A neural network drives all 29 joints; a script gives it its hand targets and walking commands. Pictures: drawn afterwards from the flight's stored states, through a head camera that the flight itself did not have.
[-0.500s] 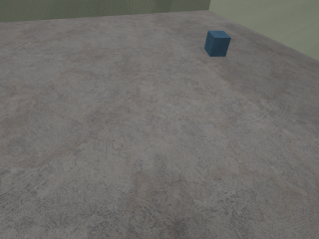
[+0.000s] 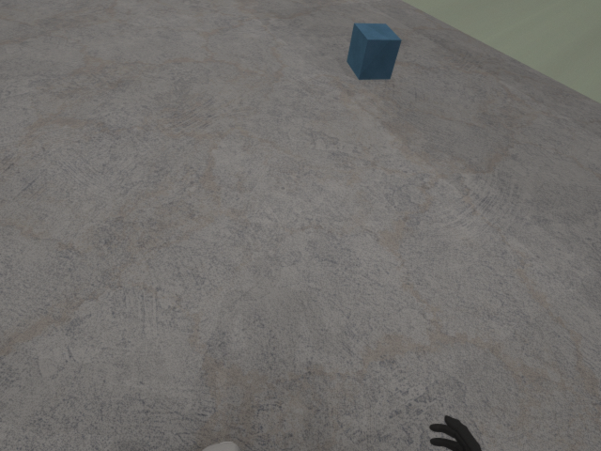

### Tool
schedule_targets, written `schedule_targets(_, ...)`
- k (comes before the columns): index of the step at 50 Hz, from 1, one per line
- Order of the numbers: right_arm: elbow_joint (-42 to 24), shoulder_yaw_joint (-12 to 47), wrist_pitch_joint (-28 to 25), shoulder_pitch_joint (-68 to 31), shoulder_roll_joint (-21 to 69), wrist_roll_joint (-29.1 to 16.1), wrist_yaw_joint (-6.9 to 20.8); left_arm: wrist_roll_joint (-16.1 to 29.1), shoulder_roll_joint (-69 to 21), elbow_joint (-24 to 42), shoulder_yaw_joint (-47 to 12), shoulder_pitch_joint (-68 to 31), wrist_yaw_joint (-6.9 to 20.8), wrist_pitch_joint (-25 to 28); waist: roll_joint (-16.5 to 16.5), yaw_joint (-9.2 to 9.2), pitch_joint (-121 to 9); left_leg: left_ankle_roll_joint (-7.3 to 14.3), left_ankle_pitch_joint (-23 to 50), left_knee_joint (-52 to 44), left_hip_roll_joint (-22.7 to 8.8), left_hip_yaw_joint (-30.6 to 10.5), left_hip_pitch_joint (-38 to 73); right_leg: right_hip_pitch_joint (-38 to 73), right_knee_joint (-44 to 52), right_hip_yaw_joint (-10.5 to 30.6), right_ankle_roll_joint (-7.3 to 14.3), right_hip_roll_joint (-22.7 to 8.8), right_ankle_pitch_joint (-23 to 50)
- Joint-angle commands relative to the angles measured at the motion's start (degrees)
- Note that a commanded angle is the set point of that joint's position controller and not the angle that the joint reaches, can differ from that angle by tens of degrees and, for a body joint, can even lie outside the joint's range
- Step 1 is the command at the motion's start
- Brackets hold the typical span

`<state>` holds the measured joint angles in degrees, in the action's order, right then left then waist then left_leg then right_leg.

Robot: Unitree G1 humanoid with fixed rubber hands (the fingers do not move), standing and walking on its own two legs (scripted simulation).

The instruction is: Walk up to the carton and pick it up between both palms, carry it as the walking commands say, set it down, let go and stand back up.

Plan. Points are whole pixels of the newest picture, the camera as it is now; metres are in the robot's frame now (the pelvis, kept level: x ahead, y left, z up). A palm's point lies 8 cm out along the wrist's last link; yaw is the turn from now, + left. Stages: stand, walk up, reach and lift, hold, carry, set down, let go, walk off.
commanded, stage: walk up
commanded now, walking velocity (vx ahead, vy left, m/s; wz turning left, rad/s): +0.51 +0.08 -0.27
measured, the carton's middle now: (372, 51) +2.85 -0.32 -0.60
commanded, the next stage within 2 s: none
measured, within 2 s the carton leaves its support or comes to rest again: neither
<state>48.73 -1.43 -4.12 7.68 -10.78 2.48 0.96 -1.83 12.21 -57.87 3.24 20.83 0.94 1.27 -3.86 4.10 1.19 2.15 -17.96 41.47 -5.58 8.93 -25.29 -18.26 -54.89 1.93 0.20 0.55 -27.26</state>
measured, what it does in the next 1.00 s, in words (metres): walks ahead: right foot, then left foot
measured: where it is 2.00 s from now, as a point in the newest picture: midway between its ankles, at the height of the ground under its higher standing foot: (337, 273)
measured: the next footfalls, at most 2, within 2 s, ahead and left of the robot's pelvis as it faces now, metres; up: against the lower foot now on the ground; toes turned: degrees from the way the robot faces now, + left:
right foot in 0.30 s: +0.30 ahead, -0.16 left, +0.00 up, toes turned -10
left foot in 0.70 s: +0.48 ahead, +0.08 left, +0.00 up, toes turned +6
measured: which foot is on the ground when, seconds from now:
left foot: down 0.00-0.34, up 0.36-0.68, down 0.70-1.00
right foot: up 0.00-0.28, down 0.30-0.72, up 0.74-1.00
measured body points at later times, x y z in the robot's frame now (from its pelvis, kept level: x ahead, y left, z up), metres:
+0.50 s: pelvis +0.23 -0.05 +0.02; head +0.25 -0.06 +0.46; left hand +0.34 +0.18 -0.12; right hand +0.22 -0.30 -0.14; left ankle +0.18 +0.09 -0.64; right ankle +0.26 -0.16 -0.71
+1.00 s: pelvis +0.45 -0.04 +0.02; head +0.45 -0.03 +0.47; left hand +0.56 +0.20 -0.12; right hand +0.43 -0.27 -0.13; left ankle +0.44 +0.08 -0.71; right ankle +0.50 -0.18 -0.67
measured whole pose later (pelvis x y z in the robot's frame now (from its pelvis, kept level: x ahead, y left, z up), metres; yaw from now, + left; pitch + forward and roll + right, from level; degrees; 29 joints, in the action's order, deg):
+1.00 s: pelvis +0.45 -0.04 +0.02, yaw -5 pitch -2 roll +1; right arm 60.2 -1.2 -3.7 18.3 -10.2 1.2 0.9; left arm -1.1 13.5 -57.2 3.4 10.6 2.7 2.0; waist -2.3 -2.1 0.9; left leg -0.5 -17.2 28.0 -3.0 10.6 -8.5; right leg -28.9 -51.5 -3.6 -0.3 -6.7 -17.6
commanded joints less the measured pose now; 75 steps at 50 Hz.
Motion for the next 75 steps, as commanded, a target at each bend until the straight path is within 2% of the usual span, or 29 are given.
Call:
schedule_targets(1, 2.09, -3.31, -0.33, 9.71, -10.41, -0.38, -0.75, -0.4, 4.49, 6.95, 0.83, -5.4, 1.05, 2.63, 16.49, -5.95, 1.36, 4.7, -13.54, -30.83, -15.56, -23.06, 20.88, -24.16, -12.79, -0.14, 0.93, -6.81, 3.66)
schedule_targets(2, 2.28, -3.26, -0.4, 8.71, -10.32, -0.61, -0.71, -0.22, 4.36, 6.74, 0.86, -5.76, 1.26, 2.55, 15.53, -5.57, 0.4, 4.43, -11.21, -30.39, -14.84, -19.51, 19.31, -21.9, -10.16, -0.76, 0.8, -7.04, 3.7)
schedule_targets(4, 2.83, -3.37, -0.74, 10.81, -11.27, -0.27, -0.56, 0.14, 3.65, 7.41, 0.89, -7.7, 1.54, 1.89, 12.37, -6.36, 2.99, 5.76, -6.88, -31.11, -19.32, -21.13, 16.33, -21.0, -5.31, -0.77, 0.38, -8.02, 4.51)
schedule_targets(6, 3.03, -2.91, -0.94, 10.19, -11.31, -0.47, -0.51, 0.46, 3.2, 7.96, 0.64, -11.03, 2.02, 1.19, 8.51, -6.25, 5.45, 5.38, -0.18, -32.58, -19.28, -18.44, 14.37, -18.19, 2.9, -1.05, -0.15, -8.68, 6.6)
schedule_targets(10, 4.79, -2.59, -0.89, 9.94, -11.45, -1.06, -0.18, 0.92, 1.84, 8.14, -0.05, -13.82, 2.95, 1.44, 9.43, -5.78, 4.58, 2.12, 7.72, -29.82, -13.54, -7.63, 11.93, -5.63, 20.92, -6.82, 0.07, -5.51, 13.4)
schedule_targets(13, 6.55, -2.72, -0.75, 12.37, -11.24, -1.87, 0.02, 0.36, 4.14, 5.45, 1.07, -8.04, 2.25, 2.05, 5.55, -2.43, -1.18, -0.51, 18.31, -17.81, -9.34, -1.99, 9.02, 10.07, 26.82, -9.65, 0.78, -2.57, 18.68)
schedule_targets(14, 6.36, -2.37, -0.82, 12.59, -9.82, -2.07, 0.04, -0.06, 6.34, 3.87, 1.93, -3.33, 1.69, 2.25, 1.21, -0.11, -4.43, -1.65, 18.52, -9.23, -6.42, -0.48, 4.58, 17.95, 26.98, -5.73, 2.46, -4.84, 16.94)
schedule_targets(15, 4.83, -1.78, -1.07, 11.36, -7.5, -2.2, 0.07, -0.73, 10.32, 2.13, 3.17, 4.1, 0.87, 2.45, -7.09, 3.77, -8.53, -2.85, 11.69, 4.17, -1.04, 1.51, -4.89, 27.22, 30.1, 6.5, 5.96, -13.68, 12.82)
schedule_targets(16, 2.78, -1.2, -0.8, 9.28, -5.45, -1.94, 0.05, -0.87, 13.23, 1.36, 3.41, 10.63, -0.07, 2.76, -13.85, 6.19, -11.44, -2.87, -8.87, 18.97, 2.83, -0.69, -13.24, 31.82, 38.06, 23.99, 10.36, -24.3, 9.14)
schedule_targets(18, 1.96, -1.05, 0.2, 6.06, -7.05, -0.71, 0.55, -0.98, 13.35, 0.61, 2.94, 8.06, -1.1, 3.56, -5.46, 4.27, -5.32, -1.81, -5.88, 27.98, -1.25, -7.66, -17.39, 28.22, 38.77, 26.51, 11.61, -25.28, 10.26)
schedule_targets(21, 3.29, -0.62, 0.82, 8.72, -4.77, -0.97, 0.66, -0.25, 11.41, 1.98, 2.19, 0.85, -1.48, 4.04, -4.78, 0.46, -3.0, -1.69, -7.35, 26.32, -5.26, -8.87, -16.44, 20.8, 39.13, 19.06, 11.65, -22.95, 17.63)
schedule_targets(26, 2.93, -0.52, 1.86, 5.8, -4.32, -1.33, 1.41, 0.58, 10.07, 3.66, 1.58, -6.81, -0.79, 3.92, -3.11, -2.5, 1.61, -2.58, -7.32, 7.18, -4.89, -5.96, -4.01, 5.51, 44.58, 9.84, 10.2, -19.2, 9.24)
schedule_targets(32, 6.22, -1.59, 0.95, 8.73, -5.75, -1.21, 1.16, 1.38, 9.31, 1.87, 1.25, -8.48, -0.27, 3.55, 0.2, -7.2, -1.56, -2.53, 7.45, -8.43, 0.14, -0.3, 17.3, -4.95, 35.96, 3.89, 6.35, -14.44, 6.51)
schedule_targets(34, 7.76, -2.92, 0.58, 12.76, -9.87, -0.93, 0.49, 1.25, 6.39, 2.45, 0.7, -7.14, 0.05, 3.43, 10.98, -8.7, -3.59, -0.03, -5.57, -15.38, -4.27, -9.67, 25.31, -10.91, 21.4, -1.22, 3.74, -7.83, 8.47)
schedule_targets(35, 8.36, -4.06, 0.52, 16.89, -14.26, -0.82, 0.0, 1.01, 3.61, 3.67, 0.39, -7.58, 0.25, 3.39, 22.68, -10.6, -3.81, 2.51, -14.49, -25.38, -14.59, -23.97, 30.87, -20.2, 5.97, -7.15, 0.95, -1.6, 2.17)
schedule_targets(36, 9.0, -4.61, 0.74, 21.48, -17.09, -0.83, -0.43, 0.29, 2.59, 4.88, 0.47, -7.57, -0.15, 3.18, 25.65, -11.93, -4.41, 5.1, -19.21, -31.14, -20.23, -32.36, 34.12, -25.92, -7.35, -6.66, 0.53, -1.67, -4.9)
schedule_targets(39, 8.14, -3.66, 0.4, 14.44, -12.54, -0.74, -0.63, 0.31, 4.76, 4.43, 0.98, -8.1, 0.54, 2.91, 16.93, -8.18, 0.62, 6.49, -20.34, -32.39, -18.0, -28.82, 24.38, -25.96, -13.79, -2.61, 1.35, -6.83, 2.55)
schedule_targets(42, 7.69, -2.57, -0.88, 11.58, -11.49, -1.38, -0.84, 0.35, 3.71, 2.61, 0.41, -7.47, 1.32, 2.73, 9.82, -7.35, 2.88, 5.61, -6.16, -31.85, -18.31, -24.29, 20.11, -22.55, -9.09, -1.35, 0.44, -9.17, 7.71)
schedule_targets(45, 7.37, -2.25, -0.99, 9.66, -11.38, -1.32, -0.59, 0.68, 3.35, 4.15, 0.36, -10.44, 1.74, 1.89, 9.36, -6.0, 5.95, 6.6, -2.67, -34.38, -18.38, -20.45, 13.52, -17.52, 0.85, -2.22, -0.54, -10.23, 9.07)
schedule_targets(50, 8.31, -1.91, -0.86, 9.23, -11.46, -1.82, -0.11, 1.04, 2.59, 5.31, -0.01, -13.61, 2.64, 1.67, 10.28, -5.32, 6.14, 3.03, -1.53, -33.67, -12.72, -10.17, 9.41, -4.38, 20.16, -7.92, -1.28, -7.33, 15.81)
schedule_targets(54, 9.65, -1.75, -0.72, 12.44, -9.95, -2.06, 0.25, 0.69, 4.85, 2.96, 1.23, -7.83, 1.81, 2.32, 3.69, -1.82, 1.27, 0.19, 4.11, -20.02, -7.87, -4.98, 4.78, 12.41, 26.13, -8.78, -0.41, -5.42, 18.05)
schedule_targets(55, 9.05, -1.48, -0.75, 12.01, -8.57, -2.11, 0.37, 0.29, 7.24, 1.19, 2.22, -2.1, 1.13, 2.71, -2.06, 1.1, -1.89, -1.0, 4.63, -9.17, -4.2, -2.67, -0.29, 20.17, 28.82, -3.25, 1.49, -9.0, 12.57)
schedule_targets(56, 7.07, -0.92, -0.82, 10.57, -5.96, -2.1, 0.45, -0.33, 12.0, -0.51, 3.42, 6.4, 0.16, 3.21, -12.49, 5.62, -6.39, -2.04, -3.87, 7.76, 1.57, -0.36, -9.48, 28.37, 35.98, 12.46, 5.31, -20.4, 3.66)
schedule_targets(57, 5.6, -0.79, -0.27, 9.24, -5.48, -1.47, 0.32, -0.22, 14.86, -1.2, 3.54, 10.42, -0.53, 3.24, -14.52, 6.34, -8.17, -1.43, -10.67, 20.27, 2.37, -3.06, -13.37, 28.71, 44.26, 24.6, 7.72, -27.61, -6.29)
schedule_targets(58, 5.8, -1.09, 0.69, 8.5, -7.35, -0.54, 0.61, -0.55, 14.8, -1.73, 3.21, 7.71, -0.93, 3.3, -7.75, 4.82, -4.44, -1.48, -6.82, 26.29, -0.54, -7.22, -14.2, 24.97, 44.39, 26.88, 8.45, -27.96, -8.74)
schedule_targets(60, 6.21, -0.83, 0.7, 8.64, -6.22, -0.85, 0.83, -0.48, 11.06, -1.92, 2.09, 2.7, -1.33, 4.29, -5.0, 1.77, -1.24, -1.34, -1.92, 27.73, -3.66, -8.78, -16.53, 21.41, 42.13, 20.44, 8.57, -24.33, 5.33)
schedule_targets(62, 6.52, -0.85, 1.47, 10.8, -5.03, -0.69, 0.82, 0.15, 10.5, -0.6, 1.76, -0.37, -1.18, 4.33, -6.27, 0.02, -0.71, -1.62, -4.14, 27.28, -5.89, -9.08, -14.06, 16.59, 43.86, 17.39, 9.63, -24.37, 5.31)
schedule_targets(68, 5.06, -0.47, 2.45, 4.05, -3.29, -1.4, 1.85, 0.86, 8.68, 0.45, 0.99, -4.72, -0.43, 4.26, -2.56, -2.31, 3.73, -2.68, -1.86, 6.04, -5.08, -5.55, -3.24, 4.33, 46.94, 4.6, 8.73, -20.08, 7.55)
schedule_targets(75, 6.1, -1.3, 1.37, 1.87, -4.74, -1.59, 1.47, 1.58, 8.9, -1.78, 0.67, -3.63, -0.36, 4.1, 1.14, -4.92, 0.75, -2.23, 9.12, -9.99, -0.51, -0.55, 11.67, 1.47, 39.74, 2.23, 6.31, -18.0, 13.34)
